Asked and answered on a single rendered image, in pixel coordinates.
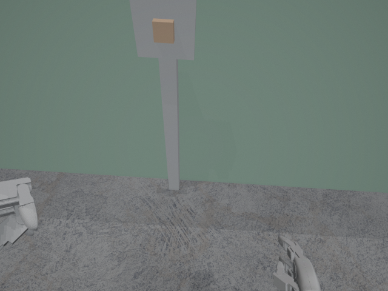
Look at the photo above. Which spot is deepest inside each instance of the left robot hand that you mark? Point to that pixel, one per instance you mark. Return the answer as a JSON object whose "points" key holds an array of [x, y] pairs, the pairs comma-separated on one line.
{"points": [[15, 198]]}

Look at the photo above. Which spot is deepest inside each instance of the right robot hand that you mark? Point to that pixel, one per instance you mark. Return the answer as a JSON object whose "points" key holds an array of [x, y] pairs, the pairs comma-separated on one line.
{"points": [[301, 274]]}

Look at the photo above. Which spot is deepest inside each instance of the button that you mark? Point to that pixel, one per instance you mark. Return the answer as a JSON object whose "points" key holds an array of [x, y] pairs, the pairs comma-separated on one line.
{"points": [[163, 30]]}

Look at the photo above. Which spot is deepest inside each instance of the panel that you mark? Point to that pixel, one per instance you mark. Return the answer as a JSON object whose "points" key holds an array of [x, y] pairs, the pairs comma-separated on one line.
{"points": [[184, 14]]}

